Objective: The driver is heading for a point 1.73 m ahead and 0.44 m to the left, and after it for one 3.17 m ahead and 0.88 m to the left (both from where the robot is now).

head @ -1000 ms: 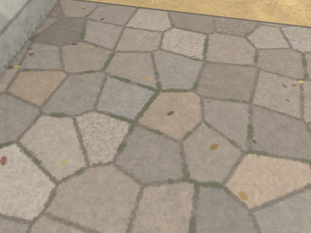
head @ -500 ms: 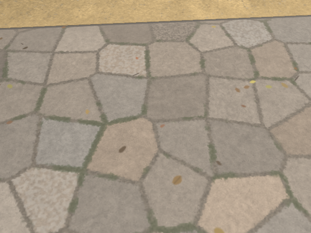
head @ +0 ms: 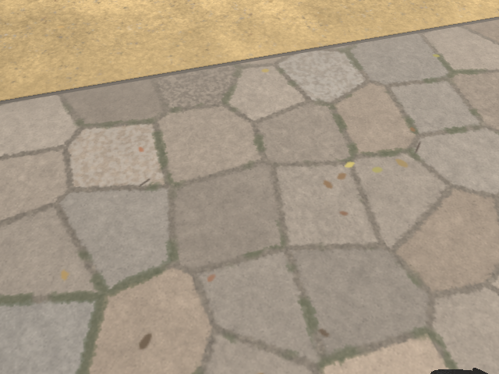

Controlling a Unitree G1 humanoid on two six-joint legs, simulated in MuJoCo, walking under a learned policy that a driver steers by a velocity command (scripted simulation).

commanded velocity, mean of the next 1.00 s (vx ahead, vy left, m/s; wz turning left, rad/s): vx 0.50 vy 0.00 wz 0.16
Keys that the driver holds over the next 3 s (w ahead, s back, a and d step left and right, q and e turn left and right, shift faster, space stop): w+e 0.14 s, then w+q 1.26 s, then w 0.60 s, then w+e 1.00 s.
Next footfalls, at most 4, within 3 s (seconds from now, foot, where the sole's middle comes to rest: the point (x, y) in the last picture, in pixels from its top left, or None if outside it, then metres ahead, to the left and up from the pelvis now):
0.42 right None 0.33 -0.14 -0.76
0.94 left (241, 321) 0.59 0.09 -0.76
1.48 right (260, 215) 0.94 0.06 -0.76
1.98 left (166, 188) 1.03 0.38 -0.76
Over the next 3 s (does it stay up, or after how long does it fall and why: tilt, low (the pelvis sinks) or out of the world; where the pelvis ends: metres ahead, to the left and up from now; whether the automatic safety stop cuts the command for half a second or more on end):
stays up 1.44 0.45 0.01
